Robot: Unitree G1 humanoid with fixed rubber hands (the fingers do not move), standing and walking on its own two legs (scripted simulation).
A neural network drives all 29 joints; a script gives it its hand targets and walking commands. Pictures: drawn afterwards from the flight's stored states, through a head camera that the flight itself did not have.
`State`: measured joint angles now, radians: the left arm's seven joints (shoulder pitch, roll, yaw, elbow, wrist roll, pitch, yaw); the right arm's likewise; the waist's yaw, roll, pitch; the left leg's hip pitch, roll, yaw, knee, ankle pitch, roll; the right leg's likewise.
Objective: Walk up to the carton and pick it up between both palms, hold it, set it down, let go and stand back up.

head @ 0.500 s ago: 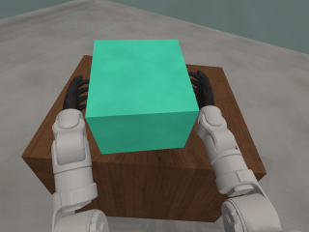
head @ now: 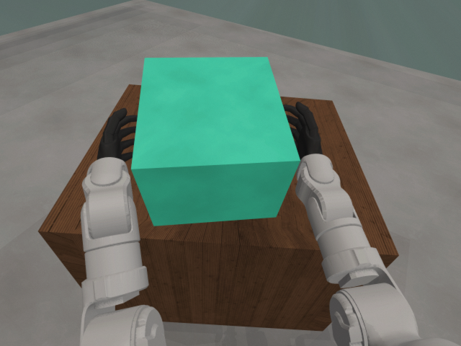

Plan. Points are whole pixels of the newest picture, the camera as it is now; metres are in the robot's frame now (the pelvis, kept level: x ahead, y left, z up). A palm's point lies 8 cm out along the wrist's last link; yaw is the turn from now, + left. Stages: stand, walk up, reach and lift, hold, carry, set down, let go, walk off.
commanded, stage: hold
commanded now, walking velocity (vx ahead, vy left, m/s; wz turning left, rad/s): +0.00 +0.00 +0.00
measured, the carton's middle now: (212, 139) +0.43 +0.00 +0.15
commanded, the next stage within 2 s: none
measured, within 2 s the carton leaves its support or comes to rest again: neither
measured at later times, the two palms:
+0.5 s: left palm (118, 160) +0.37 +0.16 +0.16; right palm (305, 153) +0.37 -0.16 +0.16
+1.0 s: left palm (107, 164) +0.35 +0.17 +0.17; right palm (302, 152) +0.36 -0.14 +0.17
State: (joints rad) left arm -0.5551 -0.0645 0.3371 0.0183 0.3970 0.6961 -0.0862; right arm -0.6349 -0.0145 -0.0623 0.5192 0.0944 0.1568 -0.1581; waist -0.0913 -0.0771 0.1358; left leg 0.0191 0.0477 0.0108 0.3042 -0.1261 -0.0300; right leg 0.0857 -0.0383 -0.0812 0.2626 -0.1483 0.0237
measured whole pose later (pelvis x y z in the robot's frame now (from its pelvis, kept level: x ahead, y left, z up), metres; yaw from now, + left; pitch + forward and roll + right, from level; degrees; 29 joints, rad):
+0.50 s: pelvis +0.00 +0.00 +0.00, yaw +0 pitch -11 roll -1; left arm -0.56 -0.06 0.34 0.05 0.38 0.68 -0.08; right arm -0.64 -0.01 -0.07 0.54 0.08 0.14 -0.16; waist -0.09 -0.07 0.15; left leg 0.01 0.05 0.01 0.30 -0.13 -0.04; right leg 0.08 -0.03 -0.08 0.27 -0.16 0.02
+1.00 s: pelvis +0.00 +0.00 +0.00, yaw +0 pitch -11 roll -1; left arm -0.54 -0.06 0.34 0.01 0.39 0.70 -0.09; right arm -0.62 0.00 -0.06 0.51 0.08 0.16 -0.16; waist -0.08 -0.08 0.14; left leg 0.02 0.05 0.01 0.31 -0.13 -0.03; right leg 0.09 -0.04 -0.08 0.26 -0.15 0.02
